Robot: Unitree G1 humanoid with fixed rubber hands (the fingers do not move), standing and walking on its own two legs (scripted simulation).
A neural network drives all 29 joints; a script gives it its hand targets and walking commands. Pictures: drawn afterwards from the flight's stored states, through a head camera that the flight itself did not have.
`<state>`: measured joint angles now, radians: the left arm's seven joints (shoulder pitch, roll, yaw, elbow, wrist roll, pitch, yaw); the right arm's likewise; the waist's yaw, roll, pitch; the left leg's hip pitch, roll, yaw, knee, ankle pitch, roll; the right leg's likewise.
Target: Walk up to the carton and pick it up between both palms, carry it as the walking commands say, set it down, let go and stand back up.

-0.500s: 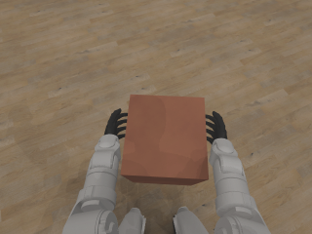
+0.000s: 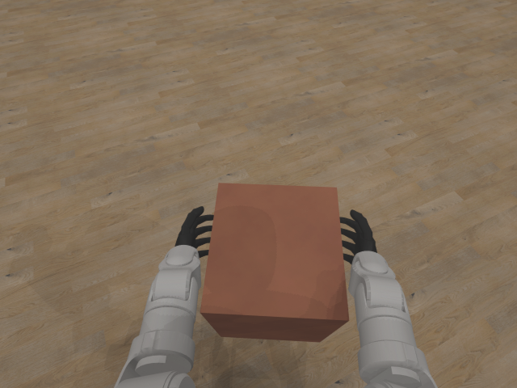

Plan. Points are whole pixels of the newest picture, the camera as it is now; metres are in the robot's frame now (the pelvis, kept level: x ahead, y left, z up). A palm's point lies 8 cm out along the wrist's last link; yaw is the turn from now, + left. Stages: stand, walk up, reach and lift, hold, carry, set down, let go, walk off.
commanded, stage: reach and lift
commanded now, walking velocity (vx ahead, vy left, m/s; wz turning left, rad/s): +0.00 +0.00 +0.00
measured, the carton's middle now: (273, 269) +0.33 -0.02 -0.08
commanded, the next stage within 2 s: hold in 1.80 s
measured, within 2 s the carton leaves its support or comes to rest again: neither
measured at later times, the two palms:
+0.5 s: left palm (180, 243) +0.32 +0.12 +0.05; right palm (379, 247) +0.30 -0.17 +0.06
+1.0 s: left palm (166, 250) +0.30 +0.14 +0.06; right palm (371, 243) +0.30 -0.15 +0.07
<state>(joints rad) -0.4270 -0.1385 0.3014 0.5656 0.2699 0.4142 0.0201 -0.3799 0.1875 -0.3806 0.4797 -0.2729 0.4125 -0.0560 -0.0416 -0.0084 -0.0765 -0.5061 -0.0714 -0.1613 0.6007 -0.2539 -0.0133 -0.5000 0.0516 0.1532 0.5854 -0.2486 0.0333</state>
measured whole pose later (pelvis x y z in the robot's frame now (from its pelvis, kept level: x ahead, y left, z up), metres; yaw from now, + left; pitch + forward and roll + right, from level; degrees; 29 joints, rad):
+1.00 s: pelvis +0.01 +0.00 +0.02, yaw +0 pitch -7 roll +0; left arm -0.33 -0.17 0.25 0.32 0.29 0.75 0.01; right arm -0.33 0.17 -0.27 0.32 -0.29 0.74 -0.03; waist 0.00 0.00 0.01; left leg -0.08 -0.05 -0.15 0.41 -0.21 -0.01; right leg -0.07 0.04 0.15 0.40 -0.20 0.02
